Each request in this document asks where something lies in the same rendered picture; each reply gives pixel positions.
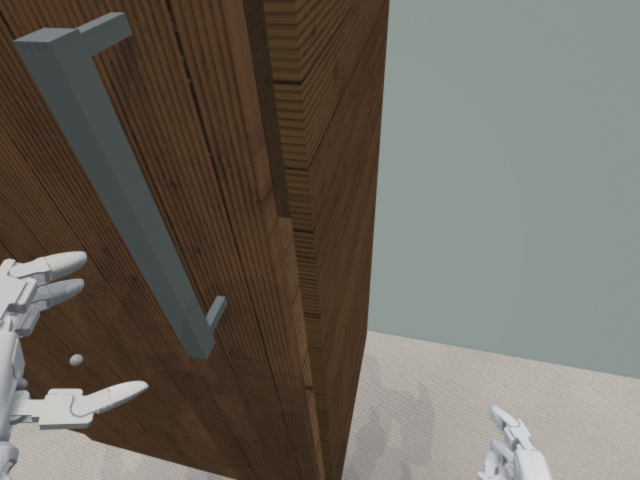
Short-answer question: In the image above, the robot right hand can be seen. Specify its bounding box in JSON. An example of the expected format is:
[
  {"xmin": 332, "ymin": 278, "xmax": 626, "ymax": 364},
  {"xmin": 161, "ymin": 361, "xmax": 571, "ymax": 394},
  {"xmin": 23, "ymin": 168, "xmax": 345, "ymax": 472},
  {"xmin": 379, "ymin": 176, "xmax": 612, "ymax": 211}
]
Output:
[{"xmin": 478, "ymin": 405, "xmax": 553, "ymax": 480}]

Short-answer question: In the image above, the handle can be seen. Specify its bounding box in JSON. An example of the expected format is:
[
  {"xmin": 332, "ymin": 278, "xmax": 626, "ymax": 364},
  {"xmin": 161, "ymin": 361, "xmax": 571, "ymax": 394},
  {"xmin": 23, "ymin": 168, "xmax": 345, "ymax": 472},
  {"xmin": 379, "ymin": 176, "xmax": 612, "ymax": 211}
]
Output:
[{"xmin": 12, "ymin": 12, "xmax": 228, "ymax": 360}]

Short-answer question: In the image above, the robot left hand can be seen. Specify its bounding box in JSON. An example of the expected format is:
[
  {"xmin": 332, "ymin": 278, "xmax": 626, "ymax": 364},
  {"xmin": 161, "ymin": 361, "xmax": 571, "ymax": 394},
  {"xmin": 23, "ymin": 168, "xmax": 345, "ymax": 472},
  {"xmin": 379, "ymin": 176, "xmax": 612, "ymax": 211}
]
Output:
[{"xmin": 0, "ymin": 251, "xmax": 149, "ymax": 442}]

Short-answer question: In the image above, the wardrobe door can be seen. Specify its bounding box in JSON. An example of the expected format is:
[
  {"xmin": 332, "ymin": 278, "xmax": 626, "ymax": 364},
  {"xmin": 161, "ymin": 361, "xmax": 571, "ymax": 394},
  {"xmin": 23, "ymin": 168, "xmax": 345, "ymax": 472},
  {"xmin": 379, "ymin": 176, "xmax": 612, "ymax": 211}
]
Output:
[
  {"xmin": 24, "ymin": 389, "xmax": 39, "ymax": 400},
  {"xmin": 0, "ymin": 0, "xmax": 320, "ymax": 480}
]

